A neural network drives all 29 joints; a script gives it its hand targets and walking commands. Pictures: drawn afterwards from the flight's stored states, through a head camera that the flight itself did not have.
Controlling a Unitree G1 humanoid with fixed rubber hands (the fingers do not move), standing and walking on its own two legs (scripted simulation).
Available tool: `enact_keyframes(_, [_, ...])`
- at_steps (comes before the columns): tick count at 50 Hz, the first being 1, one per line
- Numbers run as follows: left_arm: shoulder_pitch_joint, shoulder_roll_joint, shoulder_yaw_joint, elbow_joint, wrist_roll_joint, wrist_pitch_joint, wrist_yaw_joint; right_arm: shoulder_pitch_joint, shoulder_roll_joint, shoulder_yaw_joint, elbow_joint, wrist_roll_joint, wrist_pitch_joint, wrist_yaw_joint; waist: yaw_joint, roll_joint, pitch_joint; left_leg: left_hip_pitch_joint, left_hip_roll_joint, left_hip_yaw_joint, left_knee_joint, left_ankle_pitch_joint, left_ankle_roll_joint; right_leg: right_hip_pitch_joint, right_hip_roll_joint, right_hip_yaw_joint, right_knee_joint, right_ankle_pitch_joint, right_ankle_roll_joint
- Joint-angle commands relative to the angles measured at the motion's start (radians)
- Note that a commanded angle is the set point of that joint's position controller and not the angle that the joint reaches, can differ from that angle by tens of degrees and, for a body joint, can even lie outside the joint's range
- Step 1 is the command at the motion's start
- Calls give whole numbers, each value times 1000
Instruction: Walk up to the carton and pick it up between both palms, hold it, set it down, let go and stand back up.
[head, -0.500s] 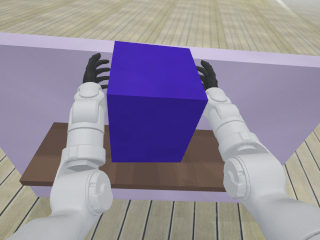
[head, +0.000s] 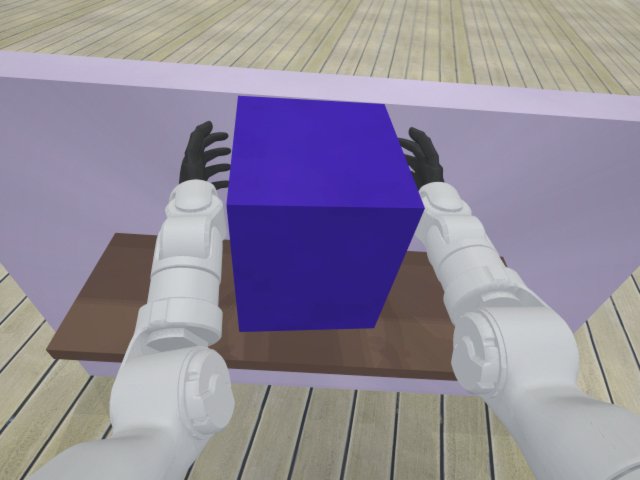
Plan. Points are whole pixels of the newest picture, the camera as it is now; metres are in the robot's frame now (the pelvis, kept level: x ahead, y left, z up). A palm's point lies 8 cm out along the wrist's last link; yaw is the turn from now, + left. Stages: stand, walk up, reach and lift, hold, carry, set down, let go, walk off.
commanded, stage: set down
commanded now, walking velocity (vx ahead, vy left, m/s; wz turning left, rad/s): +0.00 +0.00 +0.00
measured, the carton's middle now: (310, 219) +0.43 +0.03 +0.12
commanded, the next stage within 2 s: none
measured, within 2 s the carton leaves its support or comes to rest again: rests again in 1.36 s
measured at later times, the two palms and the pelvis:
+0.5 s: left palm (205, 208) +0.40 +0.16 +0.15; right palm (419, 201) +0.44 -0.12 +0.15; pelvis +0.00 -0.01 +0.00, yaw -1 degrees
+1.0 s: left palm (214, 224) +0.40 +0.16 +0.12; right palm (418, 214) +0.45 -0.13 +0.12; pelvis +0.01 -0.01 +0.00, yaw -2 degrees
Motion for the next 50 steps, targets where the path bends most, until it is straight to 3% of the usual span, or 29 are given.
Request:
enact_keyframes(1, [-645, -521, -334, -96, -75, -59, -96, -707, 488, 137, -241, 5, -88, 138, 5, 22, -506, 202, -64, 86, 33, 314, 0, 118, 15, -48, 6, 253, 68])
enact_keyframes(24, [-564, -542, -303, -118, -17, -113, -51, -640, 449, 51, -192, -118, -164, 192, 40, 4, -596, 152, -44, 113, 42, 366, -1, 67, 6, -52, 32, 326, 70])
enact_keyframes(35, [-543, -548, -275, -118, 8, -139, -34, -607, 438, -6, -162, -180, -181, 219, 56, 3, -615, 137, -38, 126, 37, 372, -3, 27, 4, -55, 35, 302, 63])
enact_keyframes(50, [-506, -556, -242, -97, 39, -188, -32, -567, 465, -31, -153, -239, -208, 230, 75, -24, -631, 73, -40, 141, 24, 353, 10, 59, -5, -45, 55, 347, 68])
